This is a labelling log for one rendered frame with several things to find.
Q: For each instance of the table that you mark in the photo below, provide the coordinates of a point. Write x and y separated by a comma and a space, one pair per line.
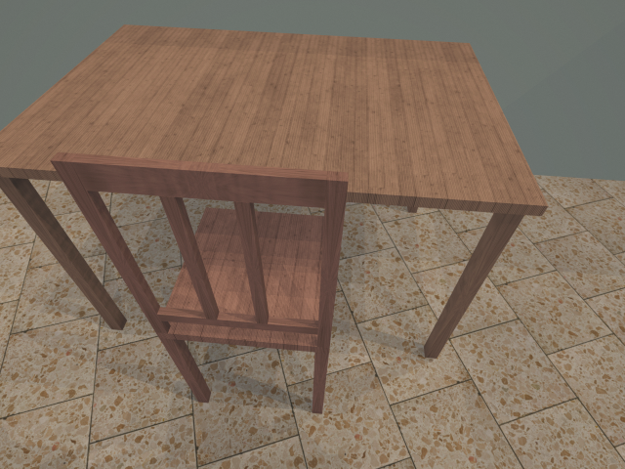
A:
415, 123

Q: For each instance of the chair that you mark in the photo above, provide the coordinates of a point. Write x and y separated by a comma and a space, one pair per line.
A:
249, 278

